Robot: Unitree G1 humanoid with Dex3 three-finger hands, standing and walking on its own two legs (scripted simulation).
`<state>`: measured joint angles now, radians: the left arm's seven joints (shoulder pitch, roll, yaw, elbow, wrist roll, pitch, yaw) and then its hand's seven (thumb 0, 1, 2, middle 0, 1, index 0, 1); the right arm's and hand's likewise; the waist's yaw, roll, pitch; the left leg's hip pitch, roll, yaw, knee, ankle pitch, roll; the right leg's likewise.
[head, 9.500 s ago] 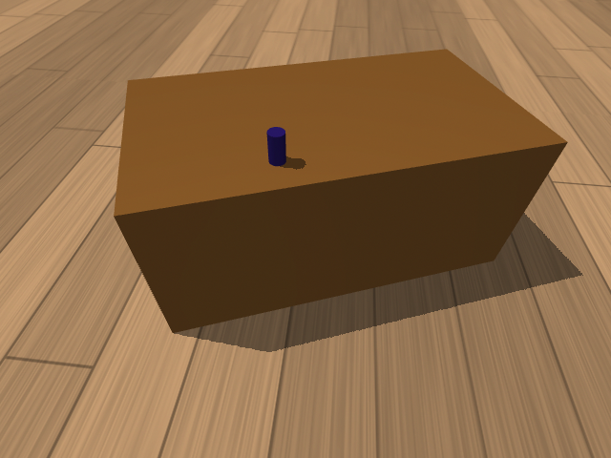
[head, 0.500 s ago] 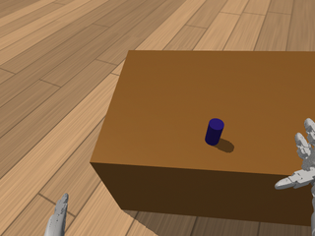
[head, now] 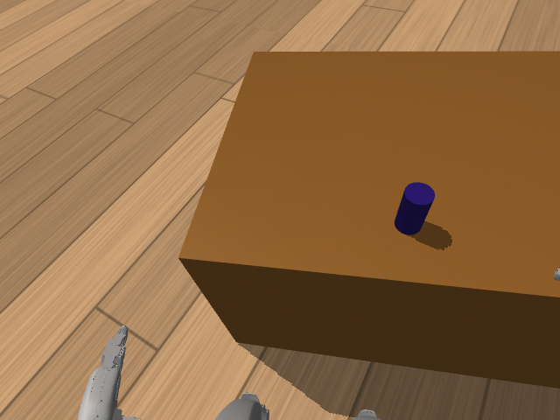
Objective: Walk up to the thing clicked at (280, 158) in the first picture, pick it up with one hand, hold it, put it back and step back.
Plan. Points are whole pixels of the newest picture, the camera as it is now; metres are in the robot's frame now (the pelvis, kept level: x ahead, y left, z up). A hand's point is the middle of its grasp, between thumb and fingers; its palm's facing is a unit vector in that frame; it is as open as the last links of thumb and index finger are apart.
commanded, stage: go down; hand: right
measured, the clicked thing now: (413, 209) +0.51 -0.18 -0.06
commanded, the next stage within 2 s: approach in 1.62 s
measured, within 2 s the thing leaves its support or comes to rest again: neither
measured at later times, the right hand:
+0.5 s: hand out of the picture +0.41 -0.36 +0.08, palm faces +0.13 +0.99 +0.02, open 17.2 cm
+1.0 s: hand out of the picture +0.43 -0.37 +0.07, palm faces +0.16 +0.99 +0.01, open 17.5 cm
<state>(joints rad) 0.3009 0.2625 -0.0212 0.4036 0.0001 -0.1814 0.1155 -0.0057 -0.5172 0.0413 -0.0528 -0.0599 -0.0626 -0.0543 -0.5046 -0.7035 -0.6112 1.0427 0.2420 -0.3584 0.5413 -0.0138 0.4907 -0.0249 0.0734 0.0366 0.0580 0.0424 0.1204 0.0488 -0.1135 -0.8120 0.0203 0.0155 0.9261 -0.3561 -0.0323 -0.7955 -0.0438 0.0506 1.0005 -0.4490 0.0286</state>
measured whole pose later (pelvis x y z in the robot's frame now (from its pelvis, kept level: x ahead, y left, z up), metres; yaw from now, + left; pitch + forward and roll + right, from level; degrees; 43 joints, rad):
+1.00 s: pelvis +0.01 -0.01 -0.01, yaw +0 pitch +19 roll +4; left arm 0.32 0.28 -0.04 0.30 0.00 -0.16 0.06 -0.01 -0.53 0.06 -0.05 -0.05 -0.06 -0.05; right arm -0.64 -0.86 -0.67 1.17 0.19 -0.32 0.59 -0.01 0.54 -0.04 0.07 0.04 0.06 0.05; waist 0.17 0.05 -0.14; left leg -0.92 0.01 0.03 0.99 -0.39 -0.04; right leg -0.93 -0.05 0.07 1.10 -0.50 0.02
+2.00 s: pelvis +0.01 -0.01 -0.02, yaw +0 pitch +20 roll +4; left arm 0.31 0.29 -0.03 0.25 0.01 -0.15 0.05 -0.01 -0.53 0.04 -0.06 -0.05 -0.06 -0.05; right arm -0.62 -0.77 -0.59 1.19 0.21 -0.35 0.56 -0.01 0.55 -0.05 0.05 0.04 0.05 0.05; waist 0.17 0.04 -0.15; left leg -0.96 0.02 0.03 1.02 -0.41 -0.04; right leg -0.96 -0.04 0.08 1.13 -0.52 0.02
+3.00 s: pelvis +0.00 +0.00 -0.07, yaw +2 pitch +25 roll +4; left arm 0.43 0.25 0.06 -0.13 0.09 -0.05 -0.02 -0.01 -0.56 0.06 -0.06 -0.05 -0.05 -0.06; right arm -0.71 -0.44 -0.46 1.04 0.01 -0.48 0.11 -0.02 0.49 -0.03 0.08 0.03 0.06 0.04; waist 0.26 0.02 -0.16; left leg -1.21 0.00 0.02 1.25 -0.47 -0.03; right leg -1.20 -0.06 0.08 1.34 -0.58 0.04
